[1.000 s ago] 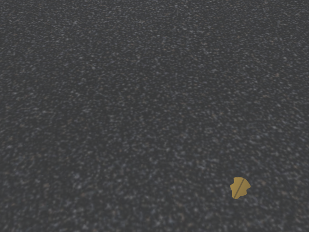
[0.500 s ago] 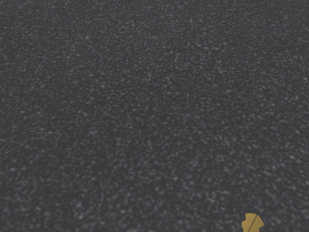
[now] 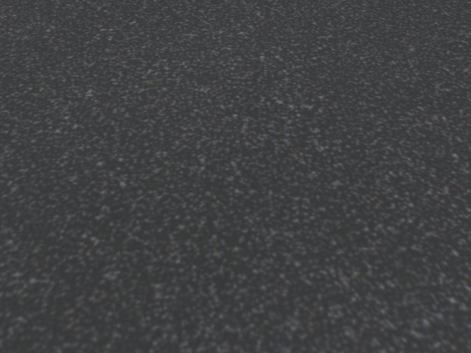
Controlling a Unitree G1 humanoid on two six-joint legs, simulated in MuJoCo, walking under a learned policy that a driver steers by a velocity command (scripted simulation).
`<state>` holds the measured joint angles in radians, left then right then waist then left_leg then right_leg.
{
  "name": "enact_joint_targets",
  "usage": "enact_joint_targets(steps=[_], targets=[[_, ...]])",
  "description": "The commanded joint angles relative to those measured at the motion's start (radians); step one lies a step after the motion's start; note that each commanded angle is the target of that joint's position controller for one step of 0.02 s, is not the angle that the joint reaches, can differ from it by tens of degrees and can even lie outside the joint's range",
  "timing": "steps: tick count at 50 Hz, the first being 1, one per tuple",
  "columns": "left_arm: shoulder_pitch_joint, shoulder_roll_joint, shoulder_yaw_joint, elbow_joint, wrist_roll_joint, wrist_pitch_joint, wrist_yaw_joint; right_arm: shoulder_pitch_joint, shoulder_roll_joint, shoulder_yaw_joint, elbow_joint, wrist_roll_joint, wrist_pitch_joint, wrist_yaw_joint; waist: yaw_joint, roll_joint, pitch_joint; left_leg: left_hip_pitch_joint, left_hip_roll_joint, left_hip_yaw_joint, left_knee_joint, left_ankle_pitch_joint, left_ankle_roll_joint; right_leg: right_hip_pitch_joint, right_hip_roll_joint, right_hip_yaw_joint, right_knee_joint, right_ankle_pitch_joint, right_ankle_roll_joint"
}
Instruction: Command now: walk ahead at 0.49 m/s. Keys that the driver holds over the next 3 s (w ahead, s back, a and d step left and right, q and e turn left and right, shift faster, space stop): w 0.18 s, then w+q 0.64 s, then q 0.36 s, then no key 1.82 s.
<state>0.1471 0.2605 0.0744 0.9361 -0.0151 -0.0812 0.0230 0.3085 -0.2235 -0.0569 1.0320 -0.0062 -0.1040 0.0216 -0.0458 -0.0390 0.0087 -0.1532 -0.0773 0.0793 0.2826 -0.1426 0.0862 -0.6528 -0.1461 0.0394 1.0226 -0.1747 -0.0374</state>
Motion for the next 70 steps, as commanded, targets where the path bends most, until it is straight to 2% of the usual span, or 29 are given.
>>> enact_joint_targets(steps=[1, 9, 12, 14, 15, 16, 17, 18, 19, 21, 24, 30, 36, 39, 41, 42, 43, 44, 45, 46, 47, 51, 57, 64, 66, 67, 68, 69, 70], targets=[[-0.002, 0.047, 0.013, -0.044, 0.010, 0.000, -0.003, -0.031, -0.147, -0.022, -0.062, 0.003, -0.012, -0.023, 0.040, 0.079, 0.043, -0.031, 0.287, -0.224, -0.200, 0.055, 0.146, -0.063, -0.026, 0.019, -0.149, 0.170, 0.024], [-0.253, 0.026, -0.012, -0.121, -0.007, -0.017, -0.045, 0.121, -0.164, -0.026, -0.017, 0.020, 0.013, -0.031, -0.042, 0.085, 0.089, 0.154, 0.304, -0.143, -0.135, 0.121, 0.112, -0.050, 0.047, -0.042, -0.467, 0.246, 0.018], [-0.247, 0.059, -0.006, -0.143, -0.010, -0.032, -0.060, 0.125, -0.179, -0.035, -0.012, 0.026, 0.029, -0.035, -0.008, 0.110, 0.079, 0.211, 0.343, -0.190, -0.050, 0.224, 0.097, 0.022, 0.073, -0.036, -0.530, 0.133, -0.010], [-0.063, 0.121, 0.025, -0.097, -0.008, -0.042, -0.055, 0.074, -0.189, -0.036, -0.031, 0.028, 0.037, -0.035, 0.100, 0.129, -0.029, 0.180, 0.299, -0.167, 0.141, 0.500, 0.065, 0.301, 0.130, -0.077, -0.568, 0.108, -0.044], [0.137, 0.186, 0.051, -0.046, 0.004, -0.045, -0.046, 0.057, -0.155, -0.022, -0.052, 0.020, 0.036, -0.033, 0.179, 0.107, -0.173, 0.033, 0.240, -0.128, 0.379, 0.452, 0.031, 0.613, 0.066, -0.019, -0.515, 0.135, -0.089], [0.290, 0.286, 0.077, -0.018, 0.027, -0.039, -0.036, 0.142, -0.053, 0.005, -0.077, 0.014, 0.023, -0.029, 0.172, -0.094, -0.351, -0.359, 0.095, -0.049, 0.776, 0.075, -0.046, 1.034, -0.206, 0.360, -0.534, 0.022, -0.208], [0.310, 0.235, 0.058, -0.011, 0.022, -0.033, -0.038, 0.165, -0.042, 0.012, -0.066, 0.033, 0.002, -0.025, 0.169, -0.231, -0.456, -0.514, 0.032, -0.172, 0.980, -0.430, -0.053, 1.103, -0.306, 0.675, -0.688, -0.078, -0.268], [0.233, 0.159, 0.035, -0.022, 0.015, -0.032, -0.036, 0.093, -0.141, -0.017, -0.078, 0.060, -0.007, -0.025, 0.163, -0.155, -0.310, -0.602, 0.095, -0.220, 1.066, -0.391, -0.040, 0.988, -0.268, 0.547, -0.707, -0.127, -0.216], [0.152, 0.116, 0.021, -0.041, 0.013, -0.032, -0.033, 0.026, -0.151, -0.020, -0.098, 0.062, -0.008, -0.029, 0.141, -0.103, -0.194, -0.617, 0.149, -0.185, 1.059, -0.305, -0.030, 0.838, -0.235, 0.390, -0.726, -0.093, -0.174], [0.040, 0.055, 0.003, -0.044, 0.024, -0.041, -0.039, -0.003, -0.126, -0.035, -0.100, 0.045, 0.014, -0.040, 0.075, -0.055, -0.068, -0.521, 0.216, -0.182, 0.949, -0.174, -0.025, 0.587, -0.157, 0.194, -0.814, -0.011, -0.130], [0.027, 0.060, 0.009, -0.023, 0.030, -0.046, -0.036, 0.024, -0.062, -0.034, -0.107, 0.046, 0.055, -0.037, 0.030, -0.057, -0.012, -0.468, 0.236, -0.178, 0.898, -0.104, -0.027, 0.470, -0.130, 0.041, -0.882, 0.087, -0.133], [0.070, 0.110, 0.023, -0.008, 0.034, -0.040, -0.004, -0.127, -0.063, -0.037, -0.178, 0.029, 0.059, -0.016, 0.045, -0.015, 0.042, -0.555, 0.218, -0.158, 0.613, 0.165, -0.050, 0.516, -0.108, -0.146, -0.912, 0.207, -0.121], [0.173, 0.149, 0.038, 0.011, 0.010, -0.010, 0.008, -0.326, -0.048, -0.018, -0.273, 0.028, 0.058, 0.025, 0.110, 0.009, 0.104, -0.593, 0.192, -0.053, 0.404, 0.144, -0.021, 0.697, -0.156, -0.236, -0.864, 0.277, -0.105], [0.152, 0.187, 0.050, -0.002, -0.003, 0.010, 0.009, -0.310, -0.086, -0.032, -0.306, 0.031, 0.061, 0.040, 0.067, -0.032, 0.058, -0.479, 0.124, 0.022, 0.375, 0.000, 0.024, 0.760, -0.169, -0.277, -0.724, 0.647, -0.078], [0.119, 0.213, 0.054, -0.016, -0.010, 0.026, 0.012, -0.125, -0.154, -0.070, -0.277, 0.038, 0.063, 0.038, -0.048, -0.053, -0.055, -0.216, 0.034, 0.072, 0.340, -0.047, 0.074, 0.733, -0.143, -0.305, -0.444, 0.899, -0.048], [0.111, 0.206, 0.050, -0.028, -0.007, 0.028, 0.013, 0.032, -0.227, -0.108, -0.237, 0.036, 0.065, 0.022, -0.126, -0.012, -0.135, 0.048, 0.015, 0.022, 0.266, 0.042, 0.112, 0.590, -0.096, -0.315, -0.186, 0.780, 0.003], [0.137, 0.099, 0.021, -0.074, 0.034, 0.015, 0.011, 0.081, -0.340, -0.130, -0.223, 0.026, 0.071, -0.002, -0.067, 0.227, -0.199, 0.328, 0.248, -0.365, 0.250, 0.218, 0.202, 0.235, 0.024, -0.301, 0.176, 0.038, 0.067], [0.185, 0.059, -0.002, -0.111, 0.020, -0.026, -0.002, 0.044, -0.367, -0.121, -0.274, 0.005, 0.057, 0.005, -0.004, 0.286, -0.387, 0.523, 0.451, -0.883, 0.103, 0.291, 0.396, -0.003, 0.202, -0.065, 0.436, -0.494, 0.103], [0.066, 0.132, 0.015, -0.132, -0.018, -0.049, -0.010, 0.044, -0.288, -0.096, -0.282, 0.001, 0.048, 0.014, -0.056, 0.133, -0.362, 0.508, 0.420, -0.761, 0.081, 0.445, 0.335, -0.077, 0.147, 0.048, 0.458, -0.444, 0.082], [0.033, 0.125, 0.012, -0.142, -0.025, -0.057, -0.010, -0.006, -0.240, -0.084, -0.283, 0.010, 0.039, 0.013, -0.032, 0.104, -0.243, 0.383, 0.378, -0.577, 0.106, 0.541, 0.292, -0.102, 0.108, 0.034, 0.393, -0.363, 0.065], [0.037, 0.123, 0.016, -0.120, -0.003, -0.053, 0.001, -0.075, -0.210, -0.078, -0.296, 0.024, 0.037, 0.011, 0.010, 0.021, -0.164, 0.234, 0.321, -0.462, 0.105, 0.548, 0.241, -0.064, 0.063, 0.031, 0.309, -0.294, 0.066], [0.061, 0.117, 0.029, -0.138, 0.024, 0.006, 0.015, -0.137, -0.199, -0.071, -0.325, 0.006, 0.045, -0.009, 0.086, 0.056, -0.121, -0.049, 0.254, -0.339, 0.058, 0.684, 0.215, 0.094, 0.048, 0.019, 0.141, -0.204, 0.088], [-0.068, 0.094, 0.013, -0.195, 0.026, 0.028, 0.015, -0.110, -0.222, -0.076, -0.337, 0.028, 0.087, -0.049, 0.049, 0.125, -0.147, -0.049, 0.196, -0.322, 0.095, 0.561, 0.141, 0.079, 0.112, 0.025, -0.172, 0.023, 0.121], [-0.123, 0.121, 0.012, -0.221, 0.020, 0.016, -0.014, -0.100, -0.192, -0.055, -0.346, 0.012, 0.115, -0.061, 0.016, 0.178, -0.119, -0.006, 0.220, -0.437, 0.192, 0.395, 0.113, 0.173, 0.151, 0.027, -0.405, 0.001, 0.096], [-0.070, 0.122, 0.014, -0.213, 0.026, 0.000, -0.021, -0.128, -0.175, -0.041, -0.354, 0.017, 0.113, -0.062, 0.064, 0.180, -0.107, -0.019, 0.183, -0.451, 0.253, 0.328, 0.071, 0.305, 0.149, 0.012, -0.598, 0.153, 0.048], [-0.049, 0.162, 0.021, -0.217, 0.045, -0.009, -0.018, -0.103, -0.147, -0.031, -0.361, 0.004, 0.105, -0.062, 0.060, 0.122, -0.136, -0.070, 0.126, -0.420, 0.328, 0.228, 0.025, 0.437, 0.050, 0.093, -0.621, 0.416, 0.005], [-0.042, 0.224, 0.028, -0.229, 0.067, -0.004, -0.011, -0.009, -0.119, -0.023, -0.360, -0.014, 0.095, -0.061, 0.001, -0.066, -0.193, -0.202, 0.017, -0.320, 0.486, -0.122, -0.030, 0.612, -0.131, 0.260, -0.569, 0.812, -0.113], [0.013, 0.161, 0.016, -0.201, 0.071, 0.009, -0.010, 0.016, -0.143, -0.025, -0.362, -0.004, 0.095, -0.062, 0.016, -0.227, -0.240, -0.309, -0.027, -0.263, 0.623, -0.534, -0.093, 0.661, -0.268, 0.448, -0.599, 0.847, -0.278], [0.022, 0.121, 0.002, -0.203, 0.045, 0.013, -0.014, -0.017, -0.212, -0.040, -0.359, 0.003, 0.103, -0.061, 0.042, -0.165, -0.229, -0.350, 0.008, -0.263, 0.759, -0.569, -0.124, 0.650, -0.269, 0.488, -0.622, 0.699, -0.304]])
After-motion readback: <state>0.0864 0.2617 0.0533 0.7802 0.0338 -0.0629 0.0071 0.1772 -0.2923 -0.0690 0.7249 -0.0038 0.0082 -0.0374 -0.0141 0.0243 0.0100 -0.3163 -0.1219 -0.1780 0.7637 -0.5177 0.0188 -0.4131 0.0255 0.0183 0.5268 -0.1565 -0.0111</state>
